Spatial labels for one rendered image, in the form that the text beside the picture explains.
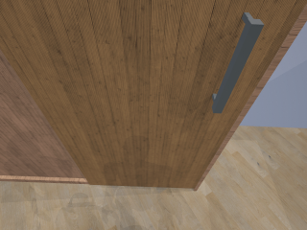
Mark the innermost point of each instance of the handle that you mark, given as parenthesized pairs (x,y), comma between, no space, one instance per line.
(246,42)

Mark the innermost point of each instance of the wardrobe door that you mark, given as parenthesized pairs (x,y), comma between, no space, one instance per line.
(127,85)
(28,144)

